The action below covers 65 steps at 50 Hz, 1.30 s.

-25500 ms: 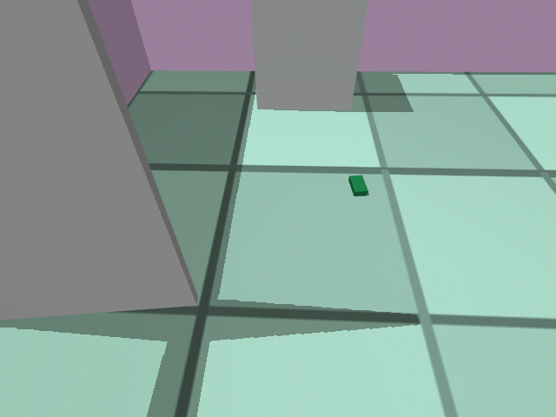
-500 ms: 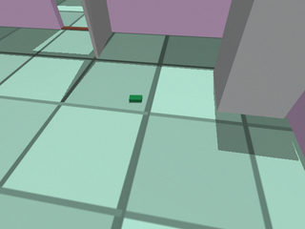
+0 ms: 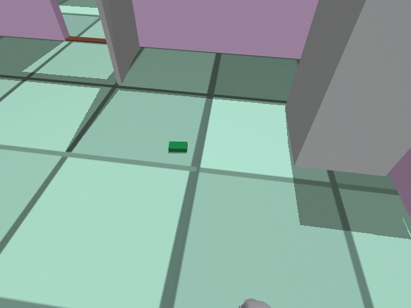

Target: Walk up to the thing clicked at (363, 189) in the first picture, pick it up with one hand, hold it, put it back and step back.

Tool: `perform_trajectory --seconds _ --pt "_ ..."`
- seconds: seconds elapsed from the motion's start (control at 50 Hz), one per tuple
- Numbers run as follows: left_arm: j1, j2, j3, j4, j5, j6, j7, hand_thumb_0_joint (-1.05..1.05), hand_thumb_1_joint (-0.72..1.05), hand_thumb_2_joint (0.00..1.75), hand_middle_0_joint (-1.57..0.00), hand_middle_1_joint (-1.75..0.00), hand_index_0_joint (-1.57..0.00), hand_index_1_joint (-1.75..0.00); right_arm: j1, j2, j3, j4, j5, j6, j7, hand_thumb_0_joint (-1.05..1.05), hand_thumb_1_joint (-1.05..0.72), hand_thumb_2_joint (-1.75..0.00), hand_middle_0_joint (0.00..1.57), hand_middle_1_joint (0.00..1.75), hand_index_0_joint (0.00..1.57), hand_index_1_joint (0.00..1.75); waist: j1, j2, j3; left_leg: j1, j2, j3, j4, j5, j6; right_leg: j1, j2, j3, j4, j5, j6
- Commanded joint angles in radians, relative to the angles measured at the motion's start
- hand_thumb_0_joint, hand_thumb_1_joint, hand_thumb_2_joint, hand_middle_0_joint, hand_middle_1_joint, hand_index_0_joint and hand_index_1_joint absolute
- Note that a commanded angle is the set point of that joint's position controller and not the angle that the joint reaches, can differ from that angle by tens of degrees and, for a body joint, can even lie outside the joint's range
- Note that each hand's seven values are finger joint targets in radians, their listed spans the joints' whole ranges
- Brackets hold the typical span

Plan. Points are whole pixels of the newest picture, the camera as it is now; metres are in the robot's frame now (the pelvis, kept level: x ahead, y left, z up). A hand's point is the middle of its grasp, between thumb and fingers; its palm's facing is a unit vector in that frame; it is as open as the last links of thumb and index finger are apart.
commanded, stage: walk up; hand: left
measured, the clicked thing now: (178, 146) +1.29 +0.17 -0.76
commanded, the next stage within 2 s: none
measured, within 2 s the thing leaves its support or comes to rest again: neither
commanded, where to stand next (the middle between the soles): +0.89 -0.05 m, yaw -1 degrees
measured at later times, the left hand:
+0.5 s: hand (124, 249) +0.30 +0.21 -0.13, palm faces -0.02 -0.92 -0.38, open 7.4 cm
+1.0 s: hand (135, 176) +0.53 +0.22 -0.14, palm faces -0.09 -0.93 -0.36, open 7.4 cm
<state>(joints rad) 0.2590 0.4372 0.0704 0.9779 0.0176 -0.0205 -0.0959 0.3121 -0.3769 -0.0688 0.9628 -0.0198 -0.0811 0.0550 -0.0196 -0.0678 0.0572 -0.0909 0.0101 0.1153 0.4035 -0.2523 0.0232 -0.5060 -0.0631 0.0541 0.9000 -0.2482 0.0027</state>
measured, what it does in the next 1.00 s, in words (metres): walks ahead: right foot, then left foot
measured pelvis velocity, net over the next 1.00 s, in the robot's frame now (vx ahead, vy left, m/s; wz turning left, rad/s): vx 0.45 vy -0.05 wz -0.04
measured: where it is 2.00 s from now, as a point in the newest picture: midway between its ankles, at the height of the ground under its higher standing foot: (215, 207)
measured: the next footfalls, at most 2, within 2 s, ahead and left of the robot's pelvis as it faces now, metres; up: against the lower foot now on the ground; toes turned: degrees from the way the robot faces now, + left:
right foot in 0.18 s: +0.26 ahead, -0.16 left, +0.00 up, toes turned -6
left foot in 0.66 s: +0.49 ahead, +0.08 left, +0.00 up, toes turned +5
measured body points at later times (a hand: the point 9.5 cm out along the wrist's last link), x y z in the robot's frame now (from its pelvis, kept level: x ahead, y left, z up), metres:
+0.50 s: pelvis +0.24 -0.06 +0.00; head +0.26 -0.08 +0.45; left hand +0.30 +0.26 -0.10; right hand +0.33 -0.38 -0.12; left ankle +0.33 +0.10 -0.69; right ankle +0.22 -0.16 -0.74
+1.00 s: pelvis +0.45 -0.05 +0.00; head +0.47 -0.05 +0.44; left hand +0.53 +0.27 -0.11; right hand +0.50 -0.37 -0.11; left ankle +0.45 +0.07 -0.74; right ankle +0.57 -0.21 -0.71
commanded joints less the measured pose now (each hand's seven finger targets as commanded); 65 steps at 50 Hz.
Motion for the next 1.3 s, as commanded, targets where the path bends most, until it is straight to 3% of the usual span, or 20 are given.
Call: perform_trajectory --seconds 0.0,0.12,0.16,0.18,0.2,0.22,0.32,0.56,0.62,0.64,0.66,0.68,0.78,0.92,1.06,1.08,1.1,1.14,1.2,1.28 --pt "-0.088 0.180 0.043 -0.115 0.002 -0.025 -0.007 0.00 0.90 0.90 -0.20 -0.30 -0.20 -0.30 -0.062 -0.318 -0.087 -0.119 0.006 -0.041 -0.018 0.00 -0.90 -0.90 0.20 0.30 0.20 0.30 0.007 0.189 0.080 -0.071 0.276 -0.193 -0.268 -0.190 0.184 -0.016 -0.075 -0.023 -0.182 0.070 0.007" --pt "-0.139 0.152 0.043 -0.133 0.005 -0.042 0.000 0.00 0.90 0.90 -0.20 -0.30 -0.20 -0.30 0.002 -0.302 -0.081 -0.130 0.002 -0.020 -0.023 0.00 -0.90 -0.90 0.20 0.30 0.20 0.30 -0.012 0.149 0.012 -0.019 0.242 -0.111 -0.072 0.177 0.149 0.139 0.002 -0.143 -0.319 0.075 -0.038" --pt "0.032 0.186 0.068 -0.089 0.002 -0.053 0.016 0.00 0.90 0.90 -0.20 -0.30 -0.20 -0.30 -0.003 -0.272 -0.065 -0.147 0.005 -0.013 -0.027 0.00 -0.90 -0.90 0.20 0.30 0.20 0.30 0.088 0.038 -0.095 -0.071 0.183 -0.049 0.229 0.351 0.104 0.410 0.042 -0.158 -0.383 0.049 -0.066" --pt "0.167 0.244 0.091 -0.060 0.006 -0.063 0.031 0.00 0.90 0.90 -0.20 -0.30 -0.20 -0.30 0.040 -0.215 -0.044 -0.156 0.010 -0.012 -0.028 0.00 -0.90 -0.90 0.20 0.30 0.20 0.30 0.137 -0.113 -0.196 -0.191 0.114 -0.002 0.500 0.241 0.064 0.603 -0.035 -0.035 -0.443 -0.053 -0.091" --pt "0.215 0.331 0.111 -0.072 0.003 -0.071 0.046 0.00 0.90 0.90 -0.20 -0.30 -0.20 -0.30 0.083 -0.146 -0.015 -0.183 0.021 -0.012 -0.025 0.00 -0.90 -0.90 0.20 0.30 0.20 0.30 0.134 -0.299 -0.225 -0.459 -0.032 -0.008 0.689 -0.203 0.013 0.760 -0.283 0.416 -0.556 -0.147 -0.178" --pt "0.199 0.355 0.112 -0.077 -0.013 -0.065 0.046 0.00 0.90 0.90 -0.20 -0.30 -0.20 -0.30 0.030 -0.250 -0.039 -0.170 0.018 -0.003 -0.034 0.00 -0.90 -0.90 0.20 0.30 0.20 0.30 0.150 -0.212 -0.177 -0.537 -0.009 -0.087 0.770 -0.272 0.011 0.730 -0.360 0.598 -0.618 -0.115 -0.273" --pt "0.031 0.231 0.068 -0.142 -0.031 -0.073 0.065 0.00 0.90 0.90 -0.20 -0.30 -0.20 -0.30 0.035 -0.216 -0.035 -0.127 0.026 0.006 -0.019 0.00 -0.90 -0.90 0.20 0.30 0.20 0.30 0.043 -0.078 -0.018 -0.423 0.079 -0.175 0.707 -0.078 0.019 0.374 -0.203 0.144 -0.601 0.195 -0.210" --pt "0.069 0.251 0.064 -0.197 -0.007 -0.082 0.051 0.00 0.90 0.90 -0.20 -0.30 -0.20 -0.30 -0.165 -0.189 -0.052 -0.190 0.001 -0.002 0.023 0.00 -0.90 -0.90 0.20 0.30 0.20 0.30 0.082 -0.035 -0.004 -0.282 0.068 -0.049 0.173 0.159 -0.004 0.344 -0.185 -0.022 -0.580 0.156 -0.186" --pt "0.050 0.232 0.049 -0.216 -0.007 -0.074 0.057 0.00 0.90 0.90 -0.20 -0.30 -0.20 -0.30 0.018 -0.247 -0.078 -0.136 -0.013 -0.011 0.010 0.00 -0.90 -0.90 0.20 0.30 0.20 0.30 -0.026 0.104 -0.095 0.014 0.034 -0.051 0.131 0.091 0.046 0.248 -0.145 -0.057 -0.317 0.245 -0.151" --pt "0.094 0.173 0.025 -0.217 -0.013 -0.071 0.061 0.00 0.90 0.90 -0.20 -0.30 -0.20 -0.30 0.133 -0.306 -0.098 -0.109 -0.028 -0.017 -0.002 0.00 -0.90 -0.90 0.20 0.30 0.20 0.30 -0.078 0.255 -0.156 0.167 0.100 -0.161 0.064 -0.056 0.088 0.129 -0.063 -0.125 -0.049 0.195 -0.117" --pt "0.148 0.094 0.006 -0.222 -0.023 -0.066 0.062 0.00 0.90 0.90 -0.20 -0.30 -0.20 -0.30 0.176 -0.375 -0.116 -0.126 -0.037 -0.021 -0.015 0.00 -0.90 -0.90 0.20 0.30 0.20 0.30 -0.072 0.446 -0.202 0.311 0.336 -0.564 -0.012 -0.165 0.150 -0.093 0.079 -0.126 0.185 -0.252 -0.067" --pt "0.166 0.197 0.028 -0.197 -0.029 -0.053 0.076 0.00 0.90 0.90 -0.20 -0.30 -0.20 -0.30 0.138 -0.388 -0.118 -0.159 -0.008 -0.021 -0.019 0.00 -0.90 -0.90 0.20 0.30 0.20 0.30 -0.067 0.279 -0.209 0.302 0.436 -0.800 -0.133 -0.274 0.236 -0.154 0.093 -0.038 0.271 -0.308 -0.069" --pt "0.142 0.189 0.029 -0.148 -0.032 -0.054 0.066 0.00 0.90 0.90 -0.20 -0.30 -0.20 -0.30 0.029 -0.274 -0.064 -0.179 0.032 -0.026 -0.033 0.00 -0.90 -0.90 0.20 0.30 0.20 0.30 0.002 0.187 -0.038 0.001 0.291 -0.311 -0.104 0.318 0.169 -0.038 -0.006 0.050 0.228 -0.115 -0.047" --pt "0.024 0.160 0.033 -0.186 -0.008 -0.042 0.024 0.00 0.90 0.90 -0.20 -0.30 -0.20 -0.30 -0.014 -0.308 -0.072 -0.214 0.013 -0.032 -0.024 0.00 -0.90 -0.90 0.20 0.30 0.20 0.30 -0.006 0.221 0.037 -0.112 0.263 -0.187 -0.175 0.018 0.214 0.012 -0.060 -0.055 -0.127 0.002 0.000" --pt "0.144 0.203 0.072 -0.116 0.001 -0.068 0.036 0.00 0.90 0.90 -0.20 -0.30 -0.20 -0.30 -0.039 -0.262 -0.049 -0.231 0.014 -0.010 -0.015 0.00 -0.90 -0.90 0.20 0.30 0.20 0.30 0.090 0.078 -0.045 -0.314 0.197 -0.132 0.115 -0.116 0.125 0.442 0.017 -0.109 -0.314 0.058 -0.032" --pt "0.210 0.242 0.088 -0.101 0.002 -0.077 0.046 0.00 0.90 0.90 -0.20 -0.30 -0.20 -0.30 0.001 -0.215 -0.031 -0.225 0.011 -0.008 -0.013 0.00 -0.90 -0.90 0.20 0.30 0.20 0.30 0.124 -0.077 -0.094 -0.370 0.125 -0.063 0.345 -0.099 0.099 0.553 -0.012 -0.048 -0.404 -0.069 -0.052" --pt "0.259 0.324 0.109 -0.111 0.005 -0.088 0.061 0.00 0.90 0.90 -0.20 -0.30 -0.20 -0.30 0.035 -0.141 -0.006 -0.236 0.013 -0.005 -0.011 0.00 -0.90 -0.90 0.20 0.30 0.20 0.30 0.133 -0.293 -0.090 -0.530 -0.015 0.004 0.630 -0.247 0.035 0.588 -0.242 0.354 -0.587 -0.298 -0.123" --pt "0.165 0.351 0.096 -0.150 -0.015 -0.086 0.063 0.00 0.90 0.90 -0.20 -0.30 -0.20 -0.30 0.025 -0.268 -0.038 -0.204 0.005 0.015 -0.027 0.00 -0.90 -0.90 0.20 0.30 0.20 0.30 0.102 -0.139 -0.008 -0.572 0.029 -0.136 0.761 -0.266 0.011 0.451 -0.385 0.617 -0.690 -0.381 -0.261" --pt "0.073 0.261 0.069 -0.173 -0.026 -0.089 0.073 0.00 0.90 0.90 -0.20 -0.30 -0.20 -0.30 0.050 -0.255 -0.039 -0.147 0.029 0.018 -0.019 0.00 -0.90 -0.90 0.20 0.30 0.20 0.30 0.048 -0.064 0.023 -0.508 0.073 -0.215 0.707 -0.123 0.020 0.362 -0.247 0.274 -0.656 -0.099 -0.171" --pt "0.072 0.235 0.057 -0.187 -0.020 -0.099 0.074 0.00 0.90 0.90 -0.20 -0.30 -0.20 -0.30 0.053 -0.230 -0.042 -0.137 0.013 0.031 0.000 0.00 -0.90 -0.90 0.20 0.30 0.20 0.30 0.040 -0.080 0.005 -0.451 0.072 -0.167 0.569 -0.034 -0.006 0.316 -0.198 0.108 -0.664 -0.001 -0.208"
